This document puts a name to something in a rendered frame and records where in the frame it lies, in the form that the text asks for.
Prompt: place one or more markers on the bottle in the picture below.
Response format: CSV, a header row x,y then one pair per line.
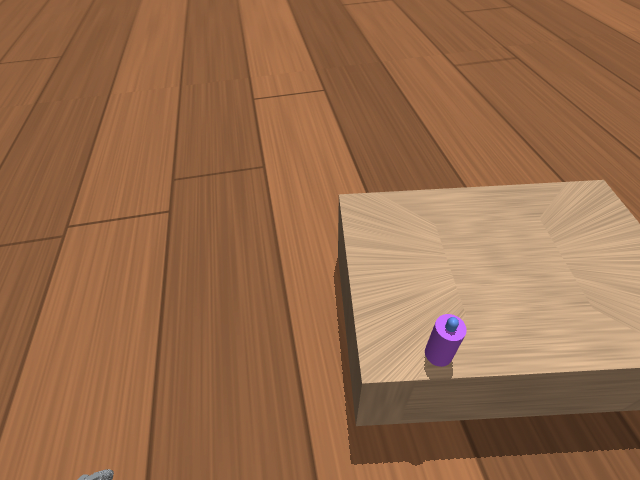
x,y
445,339

